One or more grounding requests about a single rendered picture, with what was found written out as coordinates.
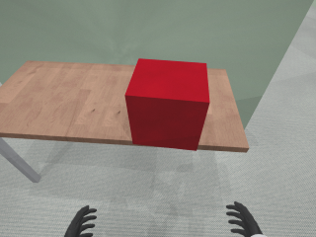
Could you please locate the table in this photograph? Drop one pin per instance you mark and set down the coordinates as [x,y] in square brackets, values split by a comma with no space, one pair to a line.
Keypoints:
[85,102]

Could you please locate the carton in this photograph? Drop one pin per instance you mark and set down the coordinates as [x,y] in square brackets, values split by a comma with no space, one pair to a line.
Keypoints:
[167,102]

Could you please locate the left robot hand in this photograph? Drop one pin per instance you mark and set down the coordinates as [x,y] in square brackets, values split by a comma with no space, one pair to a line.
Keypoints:
[76,227]

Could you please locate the right robot hand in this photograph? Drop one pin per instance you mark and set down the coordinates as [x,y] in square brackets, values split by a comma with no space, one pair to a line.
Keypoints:
[247,222]

